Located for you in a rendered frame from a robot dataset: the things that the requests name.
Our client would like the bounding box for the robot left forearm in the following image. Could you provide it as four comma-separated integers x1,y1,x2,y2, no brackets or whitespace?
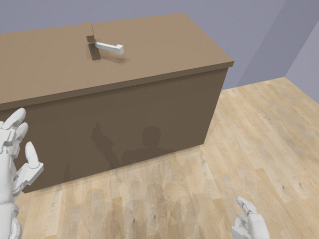
0,202,23,239

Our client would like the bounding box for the tap lever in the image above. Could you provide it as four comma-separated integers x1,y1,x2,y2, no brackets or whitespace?
95,42,124,55

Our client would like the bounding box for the left robot hand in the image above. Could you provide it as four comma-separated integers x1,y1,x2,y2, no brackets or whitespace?
0,108,44,204

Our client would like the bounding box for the right robot hand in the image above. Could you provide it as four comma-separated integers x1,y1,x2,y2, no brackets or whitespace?
231,196,271,239

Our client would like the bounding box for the counter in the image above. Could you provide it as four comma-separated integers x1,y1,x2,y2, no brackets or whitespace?
0,12,234,194

